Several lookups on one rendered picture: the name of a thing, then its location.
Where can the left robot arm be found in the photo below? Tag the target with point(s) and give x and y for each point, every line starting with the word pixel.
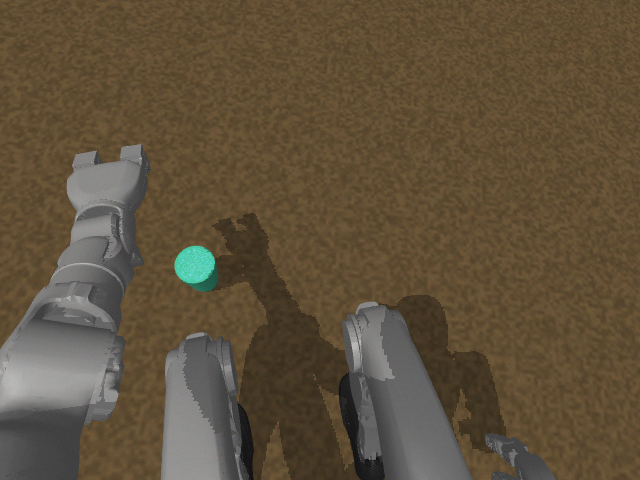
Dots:
pixel 61 367

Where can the right robot hand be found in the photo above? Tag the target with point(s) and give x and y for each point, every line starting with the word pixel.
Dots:
pixel 515 453

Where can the left robot hand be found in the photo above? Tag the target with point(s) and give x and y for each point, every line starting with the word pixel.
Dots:
pixel 122 181

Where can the left robot foot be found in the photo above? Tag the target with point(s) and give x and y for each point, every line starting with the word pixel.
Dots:
pixel 247 448

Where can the right robot foot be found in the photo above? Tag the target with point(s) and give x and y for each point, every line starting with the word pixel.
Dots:
pixel 365 468

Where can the cup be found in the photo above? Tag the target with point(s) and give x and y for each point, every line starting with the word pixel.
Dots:
pixel 196 266

